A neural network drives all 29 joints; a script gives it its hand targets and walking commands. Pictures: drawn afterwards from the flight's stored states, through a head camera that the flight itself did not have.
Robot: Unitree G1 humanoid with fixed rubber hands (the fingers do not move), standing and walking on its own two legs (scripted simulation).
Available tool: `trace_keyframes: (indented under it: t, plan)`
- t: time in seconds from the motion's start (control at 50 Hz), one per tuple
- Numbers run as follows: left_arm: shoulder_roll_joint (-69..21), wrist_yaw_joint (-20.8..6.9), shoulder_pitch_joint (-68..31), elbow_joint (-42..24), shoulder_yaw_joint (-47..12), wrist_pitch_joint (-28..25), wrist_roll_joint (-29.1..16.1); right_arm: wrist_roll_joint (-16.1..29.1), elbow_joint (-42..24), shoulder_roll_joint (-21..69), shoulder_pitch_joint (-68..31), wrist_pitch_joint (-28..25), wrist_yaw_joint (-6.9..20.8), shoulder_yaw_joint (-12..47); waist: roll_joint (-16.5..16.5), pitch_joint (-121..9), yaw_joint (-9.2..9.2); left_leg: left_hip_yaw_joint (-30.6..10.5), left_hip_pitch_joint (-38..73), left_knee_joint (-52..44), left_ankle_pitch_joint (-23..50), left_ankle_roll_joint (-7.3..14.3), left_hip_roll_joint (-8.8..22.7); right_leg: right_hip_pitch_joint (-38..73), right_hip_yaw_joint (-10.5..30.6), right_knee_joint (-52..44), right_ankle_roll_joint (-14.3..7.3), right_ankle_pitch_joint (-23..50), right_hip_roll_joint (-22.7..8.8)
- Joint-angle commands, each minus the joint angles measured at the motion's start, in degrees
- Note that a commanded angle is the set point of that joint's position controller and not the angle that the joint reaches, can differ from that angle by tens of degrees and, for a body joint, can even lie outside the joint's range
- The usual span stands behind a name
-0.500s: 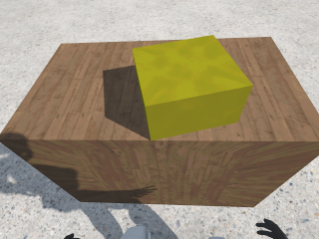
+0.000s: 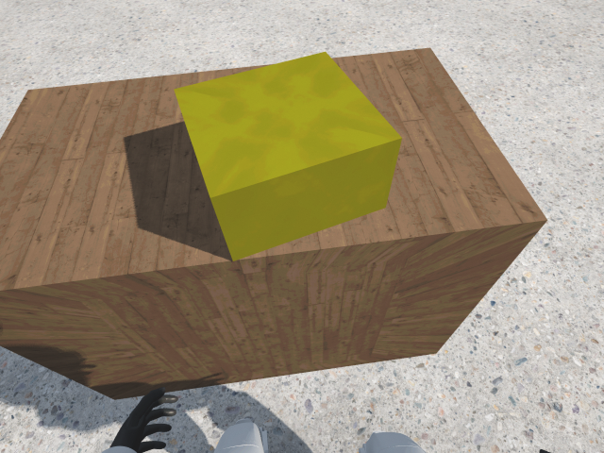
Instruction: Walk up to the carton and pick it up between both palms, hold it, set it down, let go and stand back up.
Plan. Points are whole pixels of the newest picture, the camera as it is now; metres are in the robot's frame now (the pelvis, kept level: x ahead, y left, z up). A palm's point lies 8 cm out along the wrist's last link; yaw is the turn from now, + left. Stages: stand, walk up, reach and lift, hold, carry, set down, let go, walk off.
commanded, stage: walk up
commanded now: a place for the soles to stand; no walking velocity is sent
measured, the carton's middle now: (282, 149) +0.57 +0.04 +0.04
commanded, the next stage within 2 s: none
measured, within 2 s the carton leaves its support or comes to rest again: neither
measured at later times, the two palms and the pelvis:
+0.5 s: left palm out of the picture +0.08 +0.23 -0.09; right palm out of the picture +0.12 -0.29 -0.07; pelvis +0.01 -0.03 +0.02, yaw +6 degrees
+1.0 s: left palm out of the picture +0.10 +0.23 -0.08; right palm (540, 424) +0.16 -0.28 -0.09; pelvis +0.03 -0.05 +0.02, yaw +10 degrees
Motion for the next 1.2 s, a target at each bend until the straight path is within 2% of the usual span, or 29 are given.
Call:
trace_keyframes:
  t: [0.0, 0.02, 0.04, 0.08, 0.12, 0.16, 0.18, 0.2, 0.22, 0.24, 0.26, 0.28, 0.3, 0.32, 0.36, 0.42, 0.46, 0.5, 0.52, 0.54, 0.56, 0.6, 0.64, 0.7, 0.84, 0.9, 0.96, 1.04, 1.18]
  plan:
    - [11.3, 2.2, -1.7, -4.6, 3.6, -1.0, -0.6, 1.7, -5.7, -5.0, 1.6, -0.6, -1.1, -1.1, -12.6, -4.4, 4.2, -8.8, -6.5, 20.0, -10.9, 2.2, -8.7, -3.1, 22.1, -24.6, -15.3, -10.5, -15.1]
    - [9.4, 2.6, -3.7, -4.1, 3.0, -0.9, -0.6, 1.7, -4.3, -5.2, 5.5, -1.0, -0.9, -1.1, -13.2, -4.1, 2.18, -8.4, -6.2, 19.9, -8.3, 1.9, -9.2, -2.1, 16.5, -22.4, -13.7, -5.7, -12.4]
    - [7.8, 2.6, -4.9, -4.0, 2.2, -0.7, -0.5, 1.1, -2.9, -5.5, 8.2, -1.4, -0.7, -1.3, -13.5, -6.0, 1.17, -6.8, -3.9, 18.9, -6.6, 1.5, -9.0, -1.7, 13.5, -21.2, -13.0, -3.9, -11.9]
    - [6.3, 2.6, -2.7, -3.3, 1.4, -1.0, -0.2, 0.7, -3.1, -4.2, 7.6, -1.9, -0.1, -0.8, -13.7, -7.5, 2.41, -4.6, -1.0, 11.8, -7.2, 0.6, -8.8, -1.1, 13.0, -21.5, -12.7, -5.1, -12.3]
    - [5.9, 2.8, -1.3, -2.4, 0.8, -1.3, -0.1, 0.8, -3.7, -2.6, 6.3, -2.0, 0.8, -0.1, -13.4, -7.2, 3.11, -2.8, 2.2, 0.0, -6.1, 0.6, -7.5, 0.3, 11.6, -20.6, -11.2, -7.0, -11.9]
    - [6.6, 3.1, 0.1, -1.8, 0.3, -1.1, -0.7, 0.9, -3.5, -0.9, 7.0, -2.8, 1.4, 0.3, -12.3, -6.9, 1.87, -0.8, 9.4, -16.7, 2.3, 1.7, -8.3, -0.7, 8.7, -16.4, -8.8, -5.1, -11.0]
    - [6.6, 3.1, 1.5, -1.0, 0.3, -1.1, -1.0, 0.5, -3.5, -1.2, 7.0, -3.4, 1.4, 0.1, -11.7, -6.6, 1.61, -4.1, 14.5, -20.6, 7.6, 2.6, -7.7, -4.7, 8.1, -13.9, -6.9, -3.3, -10.5]
    - [5.6, 3.0, 3.9, -0.8, -0.1, -1.2, -1.0, 0.0, -3.6, -2.7, 6.4, -3.9, 1.2, -0.4, -6.3, -5.7, 2.17, -14.0, 17.6, -22.6, 5.1, 4.5, -3.8, -10.0, 6.7, -8.4, -4.4, -1.1, -9.0]
    - [3.4, 2.7, 5.9, -1.1, -0.7, -1.4, -1.2, -0.5, -3.5, -5.5, 6.7, -4.1, 1.0, -1.0, 2.9, -6.5, 2.95, -27.5, 18.9, -26.5, 3.4, 7.6, 5.1, -14.2, 2.2, -0.3, -1.6, -3.0, -4.6]
    - [4.3, 2.8, 5.3, 0.1, -0.5, -1.1, -1.5, 0.6, -3.3, -8.7, 4.8, -3.9, 1.0, -1.8, 3.6, -3.5, 2.46, -32.6, 7.9, -28.1, -1.2, 11.0, 9.8, -7.3, 1.2, -1.7, -0.7, -5.8, -2.8]
    - [5.4, 2.8, 4.7, 0.9, -0.1, -1.3, -1.6, 0.5, -3.2, -7.9, 4.0, -3.8, 1.2, -1.4, 2.4, -2.0, 2.15, -31.5, 2.4, -28.9, -2.9, 12.2, 8.9, -1.2, 2.7, -3.1, -1.2, -5.2, -3.7]
    - [5.3, 2.7, 4.4, 1.2, -0.1, -1.7, -1.7, 0.6, -3.2, -6.0, 2.4, -3.8, 1.5, -0.7, 3.0, -2.3, 2.95, -25.1, 3.3, -28.0, 1.1, 10.8, 6.3, 0.9, 3.0, -7.3, -1.5, -2.0, -4.1]
    - [5.3, 2.7, 4.6, 1.4, -0.1, -2.4, -1.7, 0.6, -3.6, -4.8, 1.0, -3.7, 1.8, -0.4, 4.5, -4.4, 3.37, -19.3, 5.5, -25.8, 5.9, 8.4, 3.2, 2.3, 2.9, -10.1, -1.5, 1.9, -4.4]
    - [5.8, 2.6, 4.1, 1.4, 0.1, -2.9, -1.5, 0.9, -4.0, -3.7, 0.8, -3.8, 1.9, 0.1, 6.3, -6.4, 3.04, -16.7, 5.2, -24.1, 9.8, 6.4, 1.1, 5.2, 4.0, -11.0, -1.8, 5.2, -4.9]
    - [6.9, 2.6, 3.9, 1.3, 0.2, -3.8, -1.4, 1.1, -3.9, -2.7, 2.0, -3.9, 2.5, 0.3, 6.9, -9.5, 2.61, -13.1, 5.0, -21.7, 12.7, 4.7, -2.5, 9.1, 5.2, -12.1, -3.1, 7.9, -6.0]
    - [6.7, 2.8, 4.4, 1.2, 0.0, -3.9, -1.7, 0.9, -4.6, -1.9, 1.5, -3.5, 2.3, 0.4, 4.7, -11.9, 2.32, -10.9, 10.1, -17.6, 15.6, 5.1, -3.9, 6.9, 4.5, -12.9, -4.0, 10.6, -6.7]
    - [6.4, 2.9, 4.5, 0.7, 0.0, -3.7, -1.4, 0.7, -5.0, -1.8, 1.9, -3.2, 2.2, 0.4, 2.1, -11.8, 1.88, -11.0, 9.9, -16.1, 13.8, 5.2, -4.2, 6.0, 4.8, -13.9, -4.3, 10.2, -7.1]
    - [6.6, 2.8, 4.2, 0.1, -0.1, -3.4, -1.4, 0.6, -5.1, -1.5, 1.4, -2.8, 2.1, 0.6, 0.4, -9.9, 1.83, -10.7, 9.8, -15.6, 9.7, 5.1, -5.0, 3.4, 5.9, -16.5, -4.6, 4.9, -7.8]
    - [7.0, 2.8, 4.3, 0.0, 0.0, -3.2, -1.5, 0.5, -5.1, -1.5, 1.4, -2.8, 2.1, 0.7, 0.3, -8.6, 1.77, -10.7, 9.3, -15.5, 8.8, 4.9, -5.3, 2.3, 6.1, -17.5, -4.6, 2.9, -8.0]
    - [6.8, 2.8, 4.1, -0.1, -0.1, -3.1, -1.5, 0.5, -5.1, -1.4, 1.2, -2.7, 2.1, 0.8, -1.9, -7.2, 1.82, -10.4, 9.3, -14.9, 8.0, 4.7, -5.7, 1.0, 6.3, -19.0, -4.7, 0.9, -8.5]
    - [6.9, 2.7, 4.3, -0.1, -0.2, -3.0, -1.6, 0.5, -5.1, -1.2, 1.2, -2.7, 2.0, 0.9, -2.0, -6.7, 1.88, -10.3, 9.8, -14.4, 7.8, 4.6, -6.2, -0.1, 7.2, -20.2, -4.8, -0.5, -9.2]
    - [7.4, 2.6, 4.2, 0.1, -0.1, -3.0, -1.7, 0.5, -4.6, -1.3, 1.5, -2.8, 2.0, 1.0, -2.8, -5.3, 1.87, -9.9, 10.2, -14.6, 8.2, 4.3, -6.4, -1.2, 6.8, -21.3, -4.6, -1.6, -9.5]
    - [7.5, 2.4, 4.0, -0.2, 0.0, -3.1, -1.8, 0.5, -4.4, -1.8, 1.0, -3.2, 1.8, 1.0, -3.7, -5.4, 2.13, -10.0, 9.3, -15.0, 9.3, 4.2, -6.3, 0.5, 5.4, -21.1, -4.3, 0.4, -9.0]
    - [7.9, 2.4, 4.6, -0.1, -0.1, -3.0, -1.8, 0.6, -4.0, -1.9, 0.7, -3.5, 1.7, 0.9, -3.8, -6.8, 2.39, -10.1, 8.5, -14.9, 10.9, 4.0, -6.4, 3.6, 3.9, -20.1, -3.8, 3.8, -9.2]
    - [7.8, 2.6, 5.8, -0.7, 0.1, -2.5, -1.8, 0.7, -3.5, -1.9, 1.1, -3.7, 1.3, 1.0, -2.9, -10.0, 3.03, -11.4, 7.0, -13.9, 16.1, 3.8, -6.0, 9.3, -0.2, -15.1, -4.5, 13.9, -8.4]
    - [8.0, 2.5, 5.4, -0.9, 0.3, -2.1, -1.7, 0.5, -3.5, -2.1, 0.8, -3.5, 1.2, 0.9, -1.1, -9.7, 3.03, -12.6, 6.8, -13.6, 16.5, 4.0, -5.8, 8.5, -0.8, -14.3, -4.7, 12.5, -8.2]
    - [8.1, 2.7, 5.6, -1.1, 0.2, -2.0, -1.7, 0.6, -3.8, -2.4, 0.8, -3.5, 1.1, 1.0, -1.1, -10.2, 2.92, -13.3, 6.3, -12.5, 17.7, 4.0, -5.8, 9.1, -1.1, -13.6, -4.8, 14.6, -8.3]
    - [8.3, 2.8, 6.0, -1.4, 0.4, -1.8, -1.6, 0.7, -4.1, -2.5, 0.9, -3.2, 1.0, 0.9, 0.5, -10.5, 2.89, -13.8, 6.3, -11.3, 18.9, 4.2, -6.0, 8.9, -1.8, -12.2, -5.1, 15.3, -8.4]
    - [8.4, 2.6, 6.6, -1.6, 0.3, -1.6, -1.5, 0.7, -5.1, -3.6, -0.2, -3.0, 1.1, 0.6, 1.2, -9.7, 3.22, -16.3, 4.7, -12.2, 17.0, 4.5, -5.8, 8.6, -2.3, -11.5, -4.7, 11.4, -8.1]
